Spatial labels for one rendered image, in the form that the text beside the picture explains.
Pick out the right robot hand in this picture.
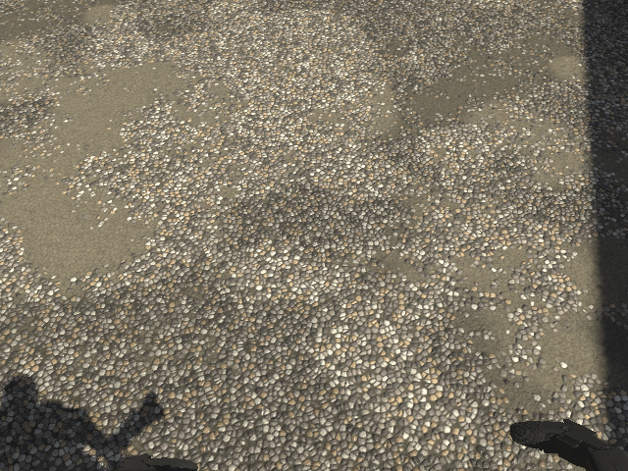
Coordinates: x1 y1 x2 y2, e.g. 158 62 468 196
510 419 628 471

